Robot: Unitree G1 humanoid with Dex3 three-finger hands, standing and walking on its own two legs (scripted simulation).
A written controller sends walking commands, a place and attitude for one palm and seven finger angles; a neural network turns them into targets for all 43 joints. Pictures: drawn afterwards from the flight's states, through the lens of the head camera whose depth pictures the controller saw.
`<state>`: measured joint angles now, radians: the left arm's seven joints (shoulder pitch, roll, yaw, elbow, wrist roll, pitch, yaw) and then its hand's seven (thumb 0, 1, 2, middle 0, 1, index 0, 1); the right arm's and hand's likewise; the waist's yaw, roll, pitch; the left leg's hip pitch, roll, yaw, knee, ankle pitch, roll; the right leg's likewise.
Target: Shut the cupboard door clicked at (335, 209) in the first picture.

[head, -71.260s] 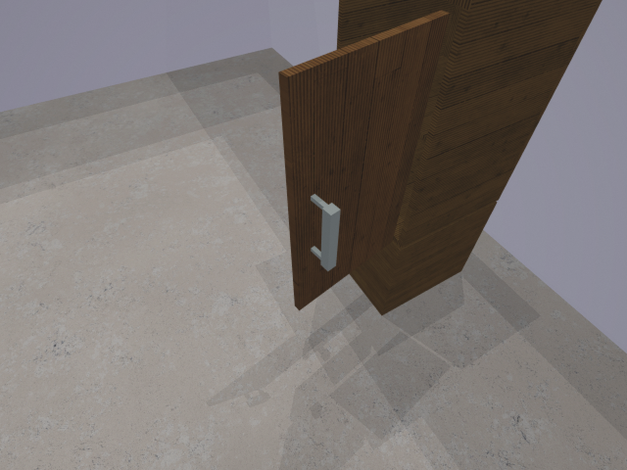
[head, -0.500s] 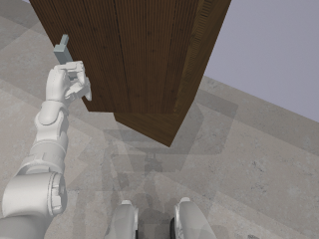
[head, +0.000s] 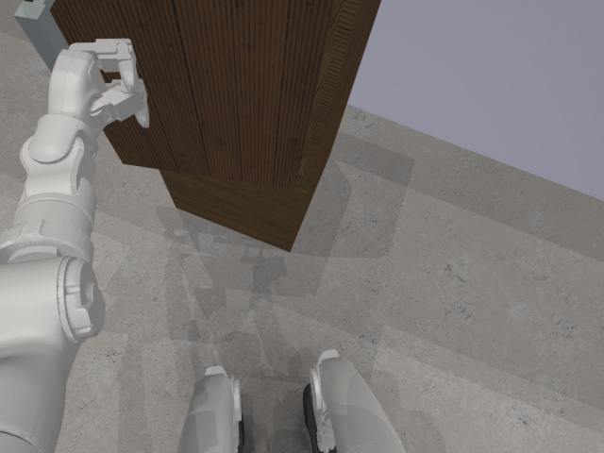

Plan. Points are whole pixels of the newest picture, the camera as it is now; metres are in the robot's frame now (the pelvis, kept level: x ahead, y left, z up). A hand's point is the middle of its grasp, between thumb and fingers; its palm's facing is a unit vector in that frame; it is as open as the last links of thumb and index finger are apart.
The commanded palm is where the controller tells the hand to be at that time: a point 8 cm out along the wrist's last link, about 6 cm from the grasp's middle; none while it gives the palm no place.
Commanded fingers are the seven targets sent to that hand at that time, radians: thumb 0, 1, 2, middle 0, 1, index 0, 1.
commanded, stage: push the door shut along its arc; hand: left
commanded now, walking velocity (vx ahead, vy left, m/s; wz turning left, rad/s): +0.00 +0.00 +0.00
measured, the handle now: (74, 61) +0.60 +0.22 +0.07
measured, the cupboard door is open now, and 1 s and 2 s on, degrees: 14 0 0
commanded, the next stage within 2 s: pull the fist back off the door in 0.68 s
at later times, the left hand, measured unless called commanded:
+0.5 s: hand (152, 70) +0.58 +0.13 +0.08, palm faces -0.28 -0.96 -0.03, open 3.0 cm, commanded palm +0.60 +0.14 +0.07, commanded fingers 0.00 0.90 0.90 -1.30 -1.50 -1.30 -1.50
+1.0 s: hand (176, 46) +0.62 +0.10 +0.07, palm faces +0.20 -0.98 +0.01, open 3.0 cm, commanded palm +0.60 +0.10 +0.07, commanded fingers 0.00 0.90 0.90 -1.30 -1.50 -1.30 -1.50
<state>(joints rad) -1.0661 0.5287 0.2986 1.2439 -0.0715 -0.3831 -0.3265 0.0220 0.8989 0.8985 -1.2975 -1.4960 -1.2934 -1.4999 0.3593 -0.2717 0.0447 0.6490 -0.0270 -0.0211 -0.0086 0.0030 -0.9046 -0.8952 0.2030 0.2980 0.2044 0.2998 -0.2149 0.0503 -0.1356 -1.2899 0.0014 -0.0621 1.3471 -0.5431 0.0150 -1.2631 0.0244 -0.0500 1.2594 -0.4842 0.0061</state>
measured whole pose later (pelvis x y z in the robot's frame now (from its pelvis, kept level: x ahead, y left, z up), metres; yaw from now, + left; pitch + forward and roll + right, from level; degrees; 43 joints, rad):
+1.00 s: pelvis -0.01 +0.00 -0.02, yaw -1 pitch +34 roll -6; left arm -1.36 0.49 0.38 1.32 0.12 -0.29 0.23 0.02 0.80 0.95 -1.30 -1.50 -1.29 -1.50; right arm 0.44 -0.22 0.07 0.66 -0.14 -0.06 0.09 0.00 -0.91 -0.90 0.20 0.30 0.20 0.30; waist -0.30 0.07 -0.14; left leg -1.47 0.01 -0.09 1.42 -0.55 0.00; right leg -1.43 0.04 -0.07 1.31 -0.48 0.00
